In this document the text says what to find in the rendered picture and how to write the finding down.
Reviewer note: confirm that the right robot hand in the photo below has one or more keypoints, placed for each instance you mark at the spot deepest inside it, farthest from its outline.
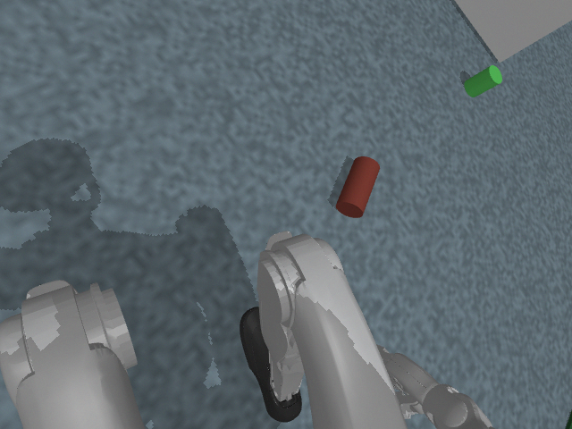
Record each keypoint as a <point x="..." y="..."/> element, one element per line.
<point x="407" y="376"/>

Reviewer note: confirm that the right robot foot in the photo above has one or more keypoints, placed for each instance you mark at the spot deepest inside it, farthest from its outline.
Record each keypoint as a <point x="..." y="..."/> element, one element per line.
<point x="257" y="355"/>

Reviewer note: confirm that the right robot arm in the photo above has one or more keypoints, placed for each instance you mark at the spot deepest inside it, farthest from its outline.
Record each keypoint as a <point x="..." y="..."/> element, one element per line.
<point x="446" y="408"/>

